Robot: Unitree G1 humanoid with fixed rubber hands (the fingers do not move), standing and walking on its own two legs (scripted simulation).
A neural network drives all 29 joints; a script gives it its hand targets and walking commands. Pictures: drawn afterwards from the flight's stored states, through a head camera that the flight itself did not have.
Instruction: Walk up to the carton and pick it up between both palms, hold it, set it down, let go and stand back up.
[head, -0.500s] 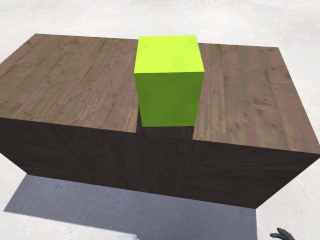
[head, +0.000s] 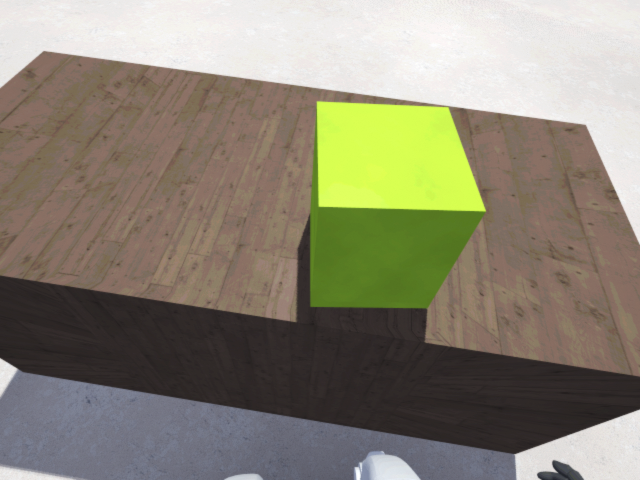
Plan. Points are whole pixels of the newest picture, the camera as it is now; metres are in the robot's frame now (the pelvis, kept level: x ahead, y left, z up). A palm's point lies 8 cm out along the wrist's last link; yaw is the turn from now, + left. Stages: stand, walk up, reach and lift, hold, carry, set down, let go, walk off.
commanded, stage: walk up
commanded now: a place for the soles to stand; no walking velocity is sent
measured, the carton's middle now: (375, 211) +0.50 -0.08 +0.01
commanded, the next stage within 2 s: none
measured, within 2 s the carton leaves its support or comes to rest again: neither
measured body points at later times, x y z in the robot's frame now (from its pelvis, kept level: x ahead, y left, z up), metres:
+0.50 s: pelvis +0.01 +0.00 -0.01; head +0.04 +0.00 +0.44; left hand +0.09 +0.33 -0.12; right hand +0.12 -0.33 -0.11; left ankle +0.01 +0.10 -0.73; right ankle +0.04 -0.14 -0.72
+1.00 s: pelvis +0.00 -0.01 -0.01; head +0.02 -0.02 +0.44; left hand +0.09 +0.32 -0.11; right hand +0.10 -0.34 -0.11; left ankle +0.00 +0.10 -0.72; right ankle +0.03 -0.15 -0.73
